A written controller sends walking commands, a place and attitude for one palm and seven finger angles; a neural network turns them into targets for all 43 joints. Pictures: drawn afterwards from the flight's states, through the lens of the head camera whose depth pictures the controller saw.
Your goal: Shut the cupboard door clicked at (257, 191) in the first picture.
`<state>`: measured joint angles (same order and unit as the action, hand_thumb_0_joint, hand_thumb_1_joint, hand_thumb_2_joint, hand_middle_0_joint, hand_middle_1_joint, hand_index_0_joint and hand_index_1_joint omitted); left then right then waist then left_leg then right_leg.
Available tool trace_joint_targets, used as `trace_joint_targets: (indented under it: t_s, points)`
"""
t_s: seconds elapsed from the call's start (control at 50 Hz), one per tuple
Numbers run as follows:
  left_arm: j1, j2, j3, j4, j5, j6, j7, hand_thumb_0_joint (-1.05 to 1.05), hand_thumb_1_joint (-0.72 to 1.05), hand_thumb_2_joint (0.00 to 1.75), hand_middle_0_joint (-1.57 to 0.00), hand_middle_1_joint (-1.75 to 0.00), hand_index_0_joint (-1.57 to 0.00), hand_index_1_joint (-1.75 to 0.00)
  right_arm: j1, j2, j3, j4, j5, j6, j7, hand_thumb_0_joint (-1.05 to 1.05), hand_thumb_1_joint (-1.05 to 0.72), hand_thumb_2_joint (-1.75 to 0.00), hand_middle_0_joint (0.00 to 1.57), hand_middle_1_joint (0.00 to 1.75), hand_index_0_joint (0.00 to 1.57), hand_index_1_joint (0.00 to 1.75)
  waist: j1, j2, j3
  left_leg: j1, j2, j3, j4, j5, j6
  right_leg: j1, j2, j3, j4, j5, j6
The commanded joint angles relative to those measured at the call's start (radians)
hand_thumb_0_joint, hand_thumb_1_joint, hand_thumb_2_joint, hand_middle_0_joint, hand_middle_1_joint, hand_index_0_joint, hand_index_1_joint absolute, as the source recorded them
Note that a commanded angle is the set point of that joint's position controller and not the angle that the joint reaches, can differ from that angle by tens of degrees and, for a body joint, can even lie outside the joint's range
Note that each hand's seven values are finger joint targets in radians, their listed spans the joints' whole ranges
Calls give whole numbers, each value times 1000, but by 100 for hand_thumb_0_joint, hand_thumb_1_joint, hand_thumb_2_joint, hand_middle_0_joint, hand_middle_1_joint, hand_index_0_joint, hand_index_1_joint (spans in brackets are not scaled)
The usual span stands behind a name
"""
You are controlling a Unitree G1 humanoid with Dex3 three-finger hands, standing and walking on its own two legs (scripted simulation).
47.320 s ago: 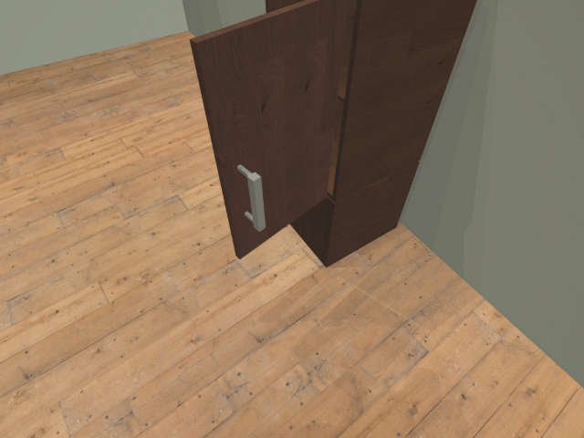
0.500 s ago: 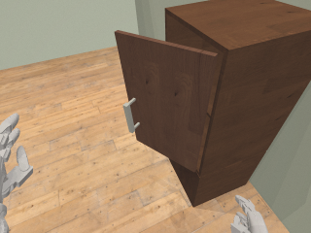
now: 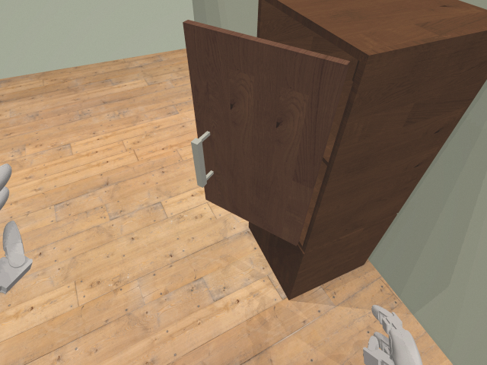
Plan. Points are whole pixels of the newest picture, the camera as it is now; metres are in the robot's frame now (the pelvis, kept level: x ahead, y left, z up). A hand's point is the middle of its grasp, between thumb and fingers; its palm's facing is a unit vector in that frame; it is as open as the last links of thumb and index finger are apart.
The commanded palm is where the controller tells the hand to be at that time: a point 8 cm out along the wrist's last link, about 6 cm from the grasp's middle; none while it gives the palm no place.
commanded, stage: step back with the hand held close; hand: left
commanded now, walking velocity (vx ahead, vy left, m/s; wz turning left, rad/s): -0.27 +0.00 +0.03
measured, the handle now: (204, 160) +0.67 +0.16 -0.11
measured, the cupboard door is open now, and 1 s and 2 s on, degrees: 34 34 34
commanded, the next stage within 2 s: stop stepping back and stand still in 0.78 s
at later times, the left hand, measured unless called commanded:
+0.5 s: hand out of the picture +0.12 +0.27 +0.17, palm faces +0.46 -0.77 -0.45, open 7.4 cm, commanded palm +0.04 +0.31 +0.18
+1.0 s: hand out of the picture +0.01 +0.29 +0.18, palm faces +0.48 -0.81 -0.35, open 7.4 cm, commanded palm -0.03 +0.32 +0.18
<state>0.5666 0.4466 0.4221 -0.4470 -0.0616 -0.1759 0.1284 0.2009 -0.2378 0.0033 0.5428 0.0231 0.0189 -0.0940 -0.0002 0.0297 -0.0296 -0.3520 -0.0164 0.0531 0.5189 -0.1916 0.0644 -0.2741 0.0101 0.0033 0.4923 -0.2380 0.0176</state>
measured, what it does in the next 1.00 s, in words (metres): walks backwards: right foot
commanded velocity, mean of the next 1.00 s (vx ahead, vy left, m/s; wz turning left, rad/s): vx -0.30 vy -0.01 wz -0.03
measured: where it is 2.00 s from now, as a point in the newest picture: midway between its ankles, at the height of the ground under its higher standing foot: outside the picture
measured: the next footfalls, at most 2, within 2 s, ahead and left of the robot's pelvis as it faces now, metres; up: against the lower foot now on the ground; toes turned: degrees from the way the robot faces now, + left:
right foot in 0.64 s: -0.16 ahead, -0.13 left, +0.00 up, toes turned +7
right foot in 1.22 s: -0.22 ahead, +0.00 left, +0.00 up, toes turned -6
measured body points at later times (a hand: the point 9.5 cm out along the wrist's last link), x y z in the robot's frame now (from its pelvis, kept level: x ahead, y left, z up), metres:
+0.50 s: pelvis -0.08 +0.00 -0.01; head -0.08 +0.02 +0.44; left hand +0.08 +0.31 +0.19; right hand +0.07 -0.25 -0.09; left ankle +0.05 +0.08 -0.73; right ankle +0.00 -0.13 -0.73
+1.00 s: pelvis -0.17 +0.02 -0.02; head -0.21 +0.06 +0.43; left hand -0.02 +0.33 +0.20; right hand +0.00 -0.22 -0.07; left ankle -0.01 +0.09 -0.73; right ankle -0.20 -0.14 -0.73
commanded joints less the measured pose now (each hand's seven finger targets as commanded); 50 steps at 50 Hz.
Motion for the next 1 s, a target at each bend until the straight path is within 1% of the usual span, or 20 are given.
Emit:
trace_joint_targets:
  t_s: [0.0,0.16,0.26,0.32,0.38,0.44,0.46,0.5,0.56,0.62,0.66,0.68,0.7,0.76,0.82,0.88,0.92,0.94,0.96,0.98]
  points:
    - [-78,154,136,-193,16,-85,27,0,90,90,-20,-30,-20,-30,-98,-147,-52,-155,-2,-77,-13,0,-90,-90,20,30,20,30,6,104,-40,-338,173,-200,-282,-431,41,286,14,26,100,82,9]
    - [-151,169,157,-248,43,-113,33,0,90,90,-20,-30,-20,-30,-69,-155,-62,-130,-16,-129,-1,0,-90,-90,20,30,20,30,5,88,-46,-409,167,-192,-215,-554,43,262,8,69,123,-55,-8]
    - [-122,184,162,-238,30,-127,50,0,90,90,-20,-30,-20,-30,-49,-128,-60,-100,-28,-136,10,0,-90,-90,20,30,20,30,-7,-41,-22,-222,70,-120,7,-364,-16,-24,-115,231,-92,-164,-72]
    - [-114,171,127,-229,18,-132,63,0,90,90,-20,-30,-20,-30,-37,-105,-53,-80,-24,-126,19,0,-90,-90,20,30,20,30,-20,-92,-41,-76,34,-85,95,-245,-46,-155,-181,232,-172,-187,-98]
    - [-81,185,144,-240,16,-140,72,0,90,90,-20,-30,-20,-30,-44,-110,-51,-83,-20,-124,12,0,-90,-90,20,30,20,30,-23,-19,-46,-89,71,-149,-27,-275,-24,-139,-105,126,-115,-197,-59]
    - [-65,185,186,-252,30,-154,69,0,90,90,-20,-30,-20,-30,-78,-144,-55,-105,-15,-139,-2,0,-90,-90,20,30,20,30,-6,203,-65,-438,242,-340,-338,-612,57,208,62,11,227,-103,0]
    - [-75,199,196,-265,30,-158,63,0,90,90,-20,-30,-20,-30,-95,-138,-60,-110,-18,-147,-5,0,-90,-90,20,30,20,30,7,229,-74,-469,285,-396,-380,-582,73,259,91,-1,306,-48,1]
    - [-59,207,216,-302,22,-165,47,0,90,90,-20,-30,-20,-30,-91,-132,-71,-101,-28,-168,1,0,-90,-90,20,30,20,30,11,192,-137,-362,301,-361,-339,-478,70,236,98,13,347,-91,-4]
    - [11,187,214,-244,8,-155,36,0,90,90,-20,-30,-20,-30,-103,-133,-77,-92,-32,-181,12,0,-90,-90,20,30,20,30,11,220,-93,-348,289,-277,-326,-492,41,219,89,3,238,-169,-27]
    - [-30,188,181,-273,-20,-174,33,0,90,90,-20,-30,-20,-30,-74,-107,-62,-43,-38,-183,21,0,-90,-90,20,30,20,30,-5,128,-96,-80,230,-200,-217,-304,-48,20,2,87,-61,-202,-77]
    - [-99,202,173,-298,-13,-196,47,0,90,90,-20,-30,-20,-30,-37,-80,-60,-1,-46,-185,19,0,-90,-90,20,30,20,30,-20,18,-184,199,162,-71,-25,75,-93,-133,-122,231,-163,38,-106]
    - [-185,162,89,-316,-8,-192,42,0,90,90,-20,-30,-20,-30,-54,-78,-65,3,-21,-190,15,0,-90,-90,20,30,20,30,-31,-97,-224,296,115,-23,25,149,-86,-163,-118,191,-132,211,-63]
    - [-227,197,102,-334,-2,-187,45,0,90,90,-20,-30,-20,-30,-81,-92,-72,-14,-7,-197,5,0,-90,-90,20,30,20,30,-31,-121,-219,354,111,-13,48,180,-69,-196,-103,160,-119,286,-19]
    - [-217,217,135,-262,-4,-164,38,0,90,90,-20,-30,-20,-30,-125,-101,-69,-25,-18,-185,-9,0,-90,-90,20,30,20,30,-22,47,-110,291,164,-70,-84,102,-53,-222,-17,81,-86,13,-3]
    - [-170,198,140,-184,-17,-178,27,0,90,90,-20,-30,-20,-30,-118,-93,-68,-34,-34,-150,4,0,-90,-90,20,30,20,30,-27,128,-2,143,193,-145,-150,-342,-115,-273,-25,132,-138,-449,-110]
    - [-148,211,127,-223,-7,-169,30,0,90,90,-20,-30,-20,-30,-87,-60,-51,-42,-35,-134,8,0,-90,-90,20,30,20,30,-22,-65,54,271,43,-26,227,-147,-142,-556,-175,238,-310,-534,-175]
    - [-166,191,97,-217,-4,-137,32,0,90,90,-20,-30,-20,-30,-34,-73,-51,-26,-35,-125,13,0,-90,-90,20,30,20,30,-38,-186,59,277,40,-82,381,-132,-126,-602,-229,189,-288,-518,-180]
    - [-231,182,83,-227,-2,-121,34,0,90,90,-20,-30,-20,-30,-29,-85,-46,-30,-29,-125,8,0,-90,-90,20,30,20,30,-55,-134,100,258,65,-134,295,-167,-116,-594,-180,121,-198,-480,-141]
    - [-308,183,79,-245,-4,-105,28,0,90,90,-20,-30,-20,-30,-30,-99,-40,-30,-32,-131,-1,0,-90,-90,20,30,20,30,-61,24,120,171,92,-189,62,-260,-104,-503,-93,37,-48,-469,-79]
    - [-335,151,65,-232,-3,-91,31,0,90,90,-20,-30,-20,-30,-50,-124,-34,-45,-33,-149,-10,0,-90,-90,20,30,20,30,-51,237,138,-33,175,-346,-282,-455,-73,-286,39,-36,141,-400,-17]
